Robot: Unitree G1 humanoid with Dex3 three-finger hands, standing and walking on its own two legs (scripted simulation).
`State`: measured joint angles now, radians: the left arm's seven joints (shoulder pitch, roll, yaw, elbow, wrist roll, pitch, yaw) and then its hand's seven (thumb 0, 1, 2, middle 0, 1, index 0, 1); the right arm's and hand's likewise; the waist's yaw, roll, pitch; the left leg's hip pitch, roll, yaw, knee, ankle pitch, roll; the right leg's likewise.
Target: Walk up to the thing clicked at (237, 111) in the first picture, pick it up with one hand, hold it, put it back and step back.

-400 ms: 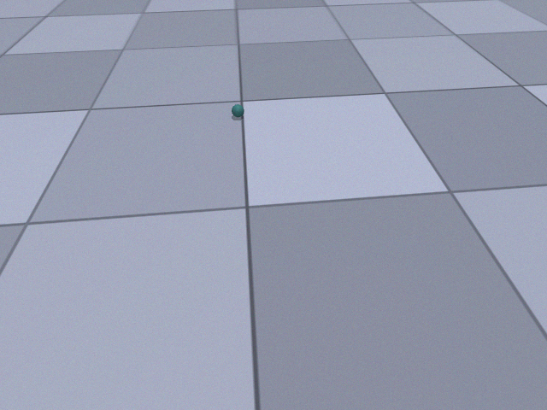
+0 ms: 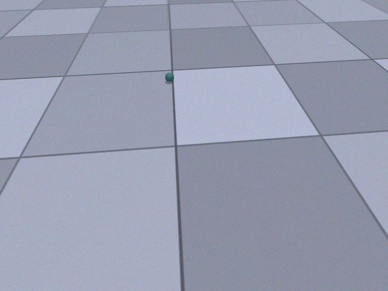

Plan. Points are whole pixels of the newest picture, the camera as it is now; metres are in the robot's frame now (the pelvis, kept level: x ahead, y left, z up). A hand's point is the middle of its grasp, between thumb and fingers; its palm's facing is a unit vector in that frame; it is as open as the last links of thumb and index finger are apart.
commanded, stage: stand
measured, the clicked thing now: (169, 77) +2.13 +0.29 -0.74
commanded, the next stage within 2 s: walk up in 0.72 s
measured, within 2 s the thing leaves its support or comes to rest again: neither
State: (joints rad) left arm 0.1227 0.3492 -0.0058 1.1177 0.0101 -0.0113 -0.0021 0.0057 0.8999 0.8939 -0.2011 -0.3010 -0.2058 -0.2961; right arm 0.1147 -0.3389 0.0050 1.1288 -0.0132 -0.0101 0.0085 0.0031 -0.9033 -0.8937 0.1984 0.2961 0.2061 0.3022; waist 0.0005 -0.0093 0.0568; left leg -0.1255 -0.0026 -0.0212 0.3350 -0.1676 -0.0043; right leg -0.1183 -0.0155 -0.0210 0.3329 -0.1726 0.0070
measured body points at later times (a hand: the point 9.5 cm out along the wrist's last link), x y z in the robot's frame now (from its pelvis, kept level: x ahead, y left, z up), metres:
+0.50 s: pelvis +0.01 -0.01 +0.00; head +0.02 +0.00 +0.45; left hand +0.09 +0.29 -0.13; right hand +0.08 -0.30 -0.13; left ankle +0.01 +0.12 -0.75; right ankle +0.01 -0.12 -0.75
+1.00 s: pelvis -0.01 -0.01 -0.01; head +0.04 +0.00 +0.44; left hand +0.06 +0.32 -0.13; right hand +0.12 -0.33 -0.12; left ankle -0.02 +0.11 -0.70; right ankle +0.01 -0.12 -0.75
